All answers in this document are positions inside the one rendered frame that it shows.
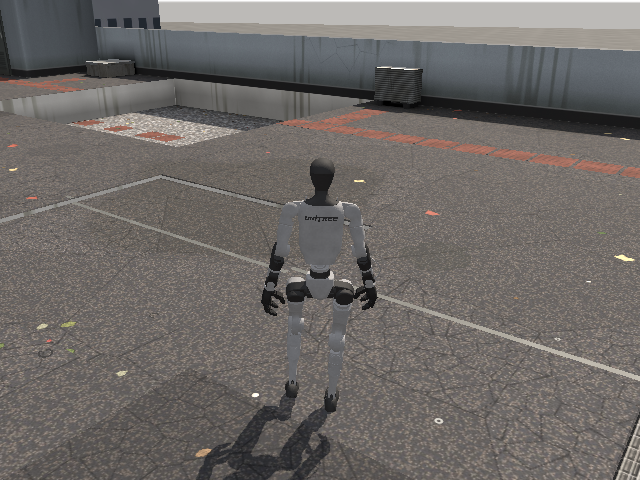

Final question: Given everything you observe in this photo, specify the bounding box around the right robot hand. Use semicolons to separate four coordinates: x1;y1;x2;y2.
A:
354;285;378;310

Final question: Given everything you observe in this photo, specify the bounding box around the left robot thigh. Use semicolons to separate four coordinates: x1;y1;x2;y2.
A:
286;277;306;334

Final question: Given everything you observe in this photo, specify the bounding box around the robot right forearm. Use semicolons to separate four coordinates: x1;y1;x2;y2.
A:
357;243;376;288

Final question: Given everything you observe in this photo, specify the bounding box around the left robot upper arm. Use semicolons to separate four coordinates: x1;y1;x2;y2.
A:
274;201;301;257

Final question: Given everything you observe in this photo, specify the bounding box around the left robot hand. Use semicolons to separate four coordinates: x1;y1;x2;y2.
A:
261;288;285;316

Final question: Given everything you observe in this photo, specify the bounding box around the right robot upper arm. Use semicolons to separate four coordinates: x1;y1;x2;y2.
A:
342;202;367;258

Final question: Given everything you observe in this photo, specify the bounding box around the left robot shin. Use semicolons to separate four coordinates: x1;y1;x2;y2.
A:
287;316;301;385

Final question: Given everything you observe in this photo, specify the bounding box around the robot left forearm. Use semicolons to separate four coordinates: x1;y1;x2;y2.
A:
264;242;284;291

